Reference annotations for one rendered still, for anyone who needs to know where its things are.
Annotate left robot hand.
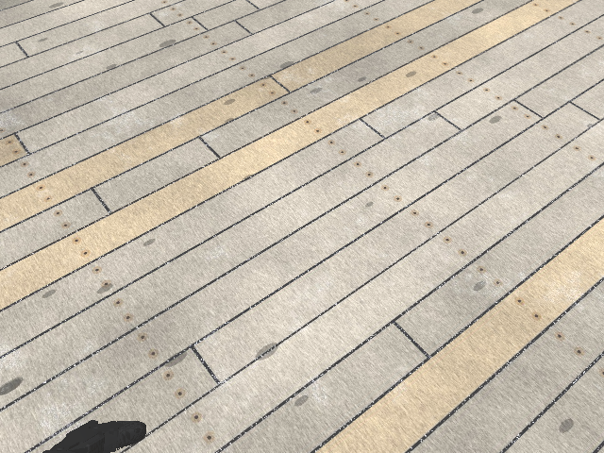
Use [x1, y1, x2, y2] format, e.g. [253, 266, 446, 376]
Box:
[42, 420, 146, 453]

